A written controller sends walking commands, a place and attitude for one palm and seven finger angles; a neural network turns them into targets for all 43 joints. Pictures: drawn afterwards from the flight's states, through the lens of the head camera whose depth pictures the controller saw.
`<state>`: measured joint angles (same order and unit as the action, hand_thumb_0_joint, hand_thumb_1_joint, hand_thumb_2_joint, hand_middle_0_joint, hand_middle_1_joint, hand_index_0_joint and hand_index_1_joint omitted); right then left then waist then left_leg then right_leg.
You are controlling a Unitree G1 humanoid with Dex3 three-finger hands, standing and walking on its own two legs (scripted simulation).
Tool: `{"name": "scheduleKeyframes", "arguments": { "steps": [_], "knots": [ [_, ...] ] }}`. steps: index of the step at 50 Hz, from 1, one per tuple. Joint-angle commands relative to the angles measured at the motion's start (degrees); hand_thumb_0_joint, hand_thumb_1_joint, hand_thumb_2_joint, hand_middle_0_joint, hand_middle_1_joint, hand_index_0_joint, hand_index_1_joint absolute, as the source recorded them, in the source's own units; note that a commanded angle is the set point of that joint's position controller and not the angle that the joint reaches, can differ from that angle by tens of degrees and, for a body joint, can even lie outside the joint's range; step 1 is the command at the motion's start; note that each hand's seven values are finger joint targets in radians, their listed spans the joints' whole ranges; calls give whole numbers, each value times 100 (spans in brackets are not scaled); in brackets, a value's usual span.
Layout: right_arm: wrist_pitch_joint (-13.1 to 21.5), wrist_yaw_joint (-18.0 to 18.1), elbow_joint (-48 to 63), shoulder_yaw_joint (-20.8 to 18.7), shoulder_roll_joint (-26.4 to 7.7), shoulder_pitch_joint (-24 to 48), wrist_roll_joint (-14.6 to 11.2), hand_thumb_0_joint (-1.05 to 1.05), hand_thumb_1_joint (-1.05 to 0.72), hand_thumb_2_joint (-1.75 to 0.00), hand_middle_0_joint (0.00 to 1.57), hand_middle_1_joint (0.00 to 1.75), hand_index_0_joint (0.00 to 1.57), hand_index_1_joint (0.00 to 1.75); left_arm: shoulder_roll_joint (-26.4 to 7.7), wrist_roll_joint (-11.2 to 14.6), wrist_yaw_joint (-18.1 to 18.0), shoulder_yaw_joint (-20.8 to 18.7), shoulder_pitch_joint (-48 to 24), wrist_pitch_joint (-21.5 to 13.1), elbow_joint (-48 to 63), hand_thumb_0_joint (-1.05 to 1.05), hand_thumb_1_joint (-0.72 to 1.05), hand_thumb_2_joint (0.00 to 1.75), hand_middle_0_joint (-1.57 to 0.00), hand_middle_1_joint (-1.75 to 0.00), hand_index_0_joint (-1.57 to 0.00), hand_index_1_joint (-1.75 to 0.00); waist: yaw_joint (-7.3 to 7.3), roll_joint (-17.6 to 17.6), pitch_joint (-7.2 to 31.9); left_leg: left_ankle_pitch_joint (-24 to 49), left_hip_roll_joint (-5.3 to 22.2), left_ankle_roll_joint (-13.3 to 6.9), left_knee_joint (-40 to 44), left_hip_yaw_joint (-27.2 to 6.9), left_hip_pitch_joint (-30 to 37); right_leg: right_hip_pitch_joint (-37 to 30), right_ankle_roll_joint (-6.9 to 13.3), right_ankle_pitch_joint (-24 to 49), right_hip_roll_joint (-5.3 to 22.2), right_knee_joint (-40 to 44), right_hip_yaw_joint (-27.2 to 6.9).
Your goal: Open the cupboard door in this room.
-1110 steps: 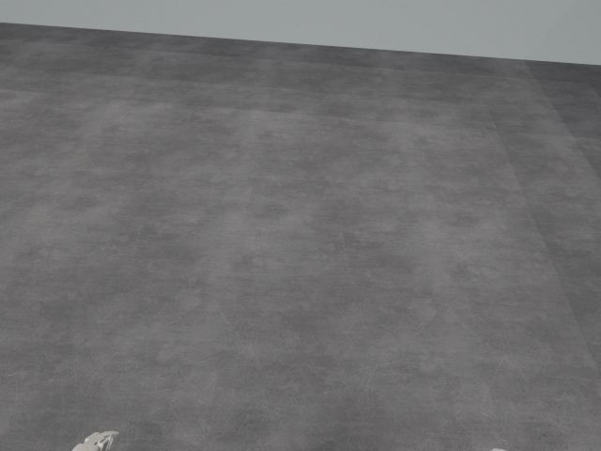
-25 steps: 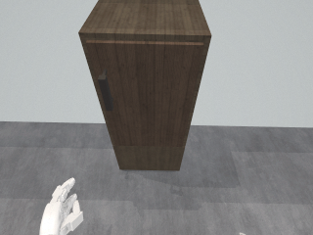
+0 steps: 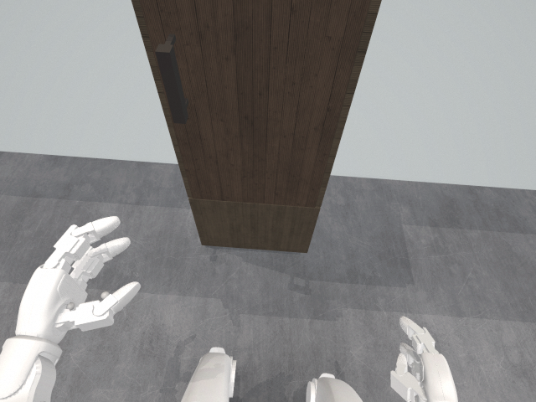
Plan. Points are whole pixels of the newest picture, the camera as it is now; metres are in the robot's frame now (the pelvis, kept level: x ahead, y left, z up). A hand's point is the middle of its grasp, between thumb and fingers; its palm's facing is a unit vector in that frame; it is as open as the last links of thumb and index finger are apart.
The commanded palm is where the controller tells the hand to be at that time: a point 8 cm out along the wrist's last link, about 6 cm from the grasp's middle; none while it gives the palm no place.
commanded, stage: raise the hand with hooked fingers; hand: left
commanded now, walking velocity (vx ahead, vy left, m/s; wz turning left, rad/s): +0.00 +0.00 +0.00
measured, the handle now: (176, 80) +0.63 +0.24 +0.10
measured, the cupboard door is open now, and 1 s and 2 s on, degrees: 0 0 0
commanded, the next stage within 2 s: move the hooked fingers beside the handle in 1.44 s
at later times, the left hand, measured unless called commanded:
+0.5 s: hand (69, 258) +0.27 +0.28 +0.08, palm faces +0.03 -1.00 -0.04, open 12.9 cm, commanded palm +0.25 +0.33 +0.09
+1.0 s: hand (52, 218) +0.31 +0.31 +0.11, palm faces +0.04 -1.00 -0.03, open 14.0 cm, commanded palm +0.28 +0.35 +0.11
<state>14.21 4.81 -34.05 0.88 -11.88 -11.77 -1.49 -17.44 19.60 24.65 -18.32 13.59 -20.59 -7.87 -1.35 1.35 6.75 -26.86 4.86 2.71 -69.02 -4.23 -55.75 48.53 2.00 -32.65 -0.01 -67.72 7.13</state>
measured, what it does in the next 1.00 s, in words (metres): stands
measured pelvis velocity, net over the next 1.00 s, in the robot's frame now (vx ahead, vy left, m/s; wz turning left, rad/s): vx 0.02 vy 0.03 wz -0.01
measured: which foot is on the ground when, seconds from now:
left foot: down 0.00-1.00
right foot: down 0.00-1.00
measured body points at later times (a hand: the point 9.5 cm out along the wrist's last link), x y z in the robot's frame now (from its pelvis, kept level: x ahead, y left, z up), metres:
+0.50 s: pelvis +0.01 +0.04 +0.03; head +0.07 +0.06 +0.47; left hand +0.26 +0.34 +0.09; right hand +0.18 -0.22 -0.04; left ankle +0.06 +0.15 -0.64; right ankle +0.01 -0.10 -0.64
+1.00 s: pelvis +0.02 +0.03 +0.04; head +0.07 +0.05 +0.49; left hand +0.30 +0.36 +0.12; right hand +0.17 -0.22 -0.04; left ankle +0.06 +0.15 -0.64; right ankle +0.01 -0.10 -0.64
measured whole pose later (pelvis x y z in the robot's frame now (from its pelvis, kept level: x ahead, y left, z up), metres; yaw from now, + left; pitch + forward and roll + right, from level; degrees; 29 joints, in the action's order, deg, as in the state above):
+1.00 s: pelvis +0.02 +0.03 +0.04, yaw -1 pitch +11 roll -3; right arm 10.0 4.7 -32.0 2.5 -15.2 -16.2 -2.1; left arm -23.9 20.7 28.1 -25.3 -2.0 -15.6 -23.5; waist 0.4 1.2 5.2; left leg -22.9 3.4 -0.1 -55.9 -0.6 -43.9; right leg 37.0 -1.0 -26.5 1.2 -52.9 4.2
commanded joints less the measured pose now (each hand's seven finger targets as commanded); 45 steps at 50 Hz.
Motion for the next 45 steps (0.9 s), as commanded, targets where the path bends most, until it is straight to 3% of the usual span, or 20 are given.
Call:
{"name": "scheduleKeyframes", "arguments": {
  "steps": [1,3,5,9,13,15,19,23,27,30,32,39,42,45],
  "knots": [
    [275,63,908,-406,-899,134,-47,0,-90,-90,20,30,20,30,-1191,285,13,-821,-219,-23,925,0,11,56,-26,-81,-26,-81,-26,186,1475,1196,-383,-422,1021,326,1207,-969,-174,1067,-37,1722,-916],
    [255,29,890,-417,-886,107,-36,0,-90,-90,20,30,20,30,-1105,315,-82,-841,-184,-75,769,0,6,54,-26,-84,-26,-84,21,-85,1358,1138,-394,-416,1106,325,1187,-919,-215,1006,-40,1777,-865],
    [263,5,880,-419,-914,73,-15,0,-90,-90,20,30,20,30,-1106,331,-123,-851,-285,-219,718,0,1,52,-26,-87,-26,-87,14,-98,1289,1143,-402,-410,1119,317,1186,-865,-189,979,-65,1732,-826],
    [268,-23,878,-447,-1030,-85,-36,0,-90,-90,20,30,20,30,-1057,253,-102,-687,-451,-428,625,0,-8,48,-27,-93,-27,-93,139,-136,1167,916,-408,-427,1320,321,1365,-599,-179,709,-91,1760,-666],
    [266,1,908,-435,-1105,-173,-57,0,-90,-90,20,30,20,30,-1206,254,-37,-741,-670,-482,694,0,-17,44,-28,-99,-28,-99,110,78,1267,912,-410,-426,1516,292,1651,-632,-134,820,-127,1722,-525],
    [248,4,934,-422,-1134,-215,-49,0,-90,-90,20,30,20,30,-1360,266,-42,-854,-810,-466,794,0,-22,42,-28,-102,-28,-102,76,196,1347,1037,-409,-419,1600,252,1804,-700,-87,1019,-174,1632,-416],
    [226,-24,954,-406,-1135,-226,-65,0,-90,-90,20,30,20,30,-1279,202,-116,-746,-841,-437,1045,0,-31,38,-29,-108,-29,-108,88,606,1430,1234,-381,-371,1817,189,2288,-690,-64,1289,-190,1628,-273],
    [146,-49,1004,-362,-1164,-237,-73,0,-90,-90,20,30,20,30,-1299,136,-160,-695,-968,-233,848,0,-41,34,-29,-114,-29,-114,148,695,1172,1004,-370,-333,1999,128,2336,-642,-60,1181,-210,1734,-213],
    [73,-38,1077,-332,-1177,-249,-71,0,-90,-90,20,30,20,30,-1408,127,-102,-780,-1192,-67,687,0,-50,30,-30,-120,-30,-120,138,635,1220,1110,-365,-316,2097,105,2497,-767,-51,1289,-236,1818,-183],
    [14,-10,1085,-295,-1195,-251,-70,0,-90,-90,20,30,20,30,-1465,151,-21,-779,-1574,13,509,0,-50,30,-30,-120,-30,-120,192,553,1069,1069,-381,-323,2115,96,2468,-785,-38,1294,-267,1885,-193],
    [-11,-10,1081,-284,-1189,-259,-67,0,-90,-90,20,30,20,30,-1547,142,25,-850,-1704,30,438,0,-50,30,-30,-120,-30,-120,177,560,1231,1199,-377,-311,2140,112,2599,-873,-48,1389,-253,1919,-186],
    [-76,38,1040,-248,-1209,-220,-78,0,-90,-90,20,30,20,30,-1791,183,202,-996,-2193,98,54,0,-50,30,-30,-120,-30,-120,184,477,1193,1150,-396,-336,2220,147,2633,-1017,-48,1378,-249,2092,-241],
    [-75,46,1024,-240,-1199,-265,-73,0,-90,-90,20,30,20,30,-1956,174,263,-1086,-2350,86,58,0,-50,30,-30,-120,-30,-120,154,667,1390,1487,-393,-333,2218,177,2838,-1139,-32,1637,-249,2088,-256],
    [-110,62,988,-232,-1223,-285,-79,0,-90,-90,20,30,20,30,-2010,234,316,-1144,-2493,143,-300,0,-50,30,-30,-120,-30,-120,170,451,1121,1294,-409,-352,2249,203,2631,-1165,-35,1518,-267,2191,-283]
  ]
}}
